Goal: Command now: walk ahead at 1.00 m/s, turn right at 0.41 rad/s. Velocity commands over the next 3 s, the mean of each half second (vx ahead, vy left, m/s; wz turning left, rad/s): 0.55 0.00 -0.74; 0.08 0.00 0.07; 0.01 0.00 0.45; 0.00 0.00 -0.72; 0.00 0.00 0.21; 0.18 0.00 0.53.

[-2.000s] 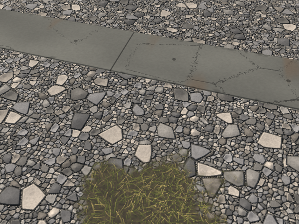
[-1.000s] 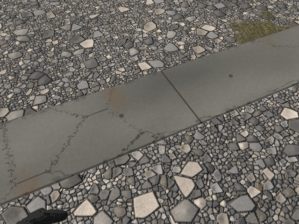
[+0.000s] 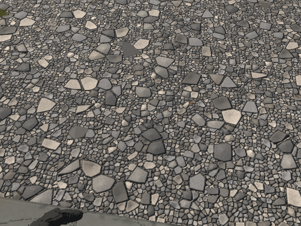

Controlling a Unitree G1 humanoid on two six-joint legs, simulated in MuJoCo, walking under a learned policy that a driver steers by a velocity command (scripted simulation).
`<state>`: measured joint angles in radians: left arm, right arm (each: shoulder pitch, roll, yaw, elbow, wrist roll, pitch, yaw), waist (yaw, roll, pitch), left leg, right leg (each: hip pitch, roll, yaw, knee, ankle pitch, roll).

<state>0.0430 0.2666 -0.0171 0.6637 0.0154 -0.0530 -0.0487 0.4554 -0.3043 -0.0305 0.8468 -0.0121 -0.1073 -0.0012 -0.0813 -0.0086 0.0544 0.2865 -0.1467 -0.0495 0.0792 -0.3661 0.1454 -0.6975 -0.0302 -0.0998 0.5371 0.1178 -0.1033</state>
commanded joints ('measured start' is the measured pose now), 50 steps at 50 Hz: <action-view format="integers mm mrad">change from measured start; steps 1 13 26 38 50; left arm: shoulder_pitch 163 320 362 173 -87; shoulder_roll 171 239 188 120 27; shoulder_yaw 62 111 118 58 37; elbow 8 98 86 52 -82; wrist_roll -7 -22 -5 75 42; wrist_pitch -4 -7 35 128 123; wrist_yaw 0 29 95 77 90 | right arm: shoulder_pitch -28 -278 -464 -102 66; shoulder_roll -221 -67 -35 -37 -73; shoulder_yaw -54 32 30 4 -54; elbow -30 -267 -332 -58 -48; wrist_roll -39 -45 -21 -25 14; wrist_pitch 14 75 20 45 137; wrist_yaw -38 -21 10 -21 -43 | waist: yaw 163 33 143 113 -27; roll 142 -4 -23 -64 155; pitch -108 -58 -75 -56 -94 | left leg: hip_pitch -141 -702 -579 -617 -306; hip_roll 294 118 38 402 150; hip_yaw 97 65 -82 -525 -621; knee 353 843 419 240 189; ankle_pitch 1529 121 823 780 16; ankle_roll -102 -196 -140 96 -200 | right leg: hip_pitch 416 400 350 -68 -229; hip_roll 159 19 176 94 150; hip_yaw -44 411 600 143 210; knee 71 -186 239 1287 617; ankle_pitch -150 779 -221 -611 -326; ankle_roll -47 -168 -16 84 171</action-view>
